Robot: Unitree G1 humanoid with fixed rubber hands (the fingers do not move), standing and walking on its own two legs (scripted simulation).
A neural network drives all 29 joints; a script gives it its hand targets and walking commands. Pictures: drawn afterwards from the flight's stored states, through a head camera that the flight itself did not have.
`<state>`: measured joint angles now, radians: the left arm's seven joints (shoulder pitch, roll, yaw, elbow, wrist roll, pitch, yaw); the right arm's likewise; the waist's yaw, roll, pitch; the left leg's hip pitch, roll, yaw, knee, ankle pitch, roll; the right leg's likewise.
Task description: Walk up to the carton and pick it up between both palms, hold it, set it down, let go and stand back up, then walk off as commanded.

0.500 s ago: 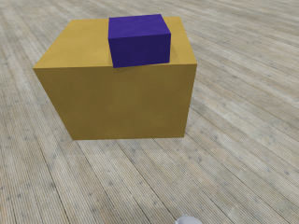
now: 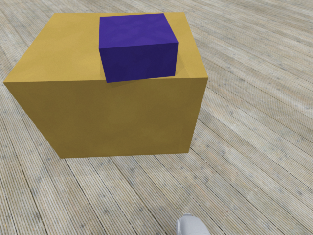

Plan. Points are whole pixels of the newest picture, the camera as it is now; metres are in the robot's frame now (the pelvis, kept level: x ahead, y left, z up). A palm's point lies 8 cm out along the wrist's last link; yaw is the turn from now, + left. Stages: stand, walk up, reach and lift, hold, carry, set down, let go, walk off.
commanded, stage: walk up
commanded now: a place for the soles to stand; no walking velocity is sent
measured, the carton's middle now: (136, 46) +0.90 +0.07 +0.02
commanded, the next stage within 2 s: none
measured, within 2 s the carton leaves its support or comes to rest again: neither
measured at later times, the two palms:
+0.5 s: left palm out of the picture +0.17 +0.35 -0.12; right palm (261, 192) +0.26 -0.31 -0.09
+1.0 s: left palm (54, 166) +0.36 +0.33 -0.10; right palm (247, 167) +0.35 -0.31 -0.12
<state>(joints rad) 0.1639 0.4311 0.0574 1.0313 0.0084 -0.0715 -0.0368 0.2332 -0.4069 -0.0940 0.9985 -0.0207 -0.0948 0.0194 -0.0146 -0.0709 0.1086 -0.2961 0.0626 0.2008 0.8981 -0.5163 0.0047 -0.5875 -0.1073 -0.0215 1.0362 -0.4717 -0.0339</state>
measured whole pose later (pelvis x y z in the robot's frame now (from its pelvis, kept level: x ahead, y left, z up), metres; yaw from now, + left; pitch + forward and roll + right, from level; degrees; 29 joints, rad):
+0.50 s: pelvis +0.16 +0.02 -0.01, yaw +2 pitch -4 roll +2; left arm 0.25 0.43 0.06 1.06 0.02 -0.04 -0.01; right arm 0.18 -0.40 -0.11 0.98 -0.02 -0.09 0.03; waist 0.02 -0.06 0.07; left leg -0.47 0.05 0.15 0.96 -0.42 0.04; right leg -0.47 -0.06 0.03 1.23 -0.53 -0.04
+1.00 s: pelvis +0.27 +0.01 -0.01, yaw +1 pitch -3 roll +1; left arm 0.11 0.40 0.04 1.00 0.01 -0.06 0.01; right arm 0.15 -0.40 -0.07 1.04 0.00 -0.05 -0.01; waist 0.01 0.00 0.14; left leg -0.46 0.05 0.06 0.95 -0.42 0.01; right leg -0.47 -0.10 -0.10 1.00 -0.47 -0.01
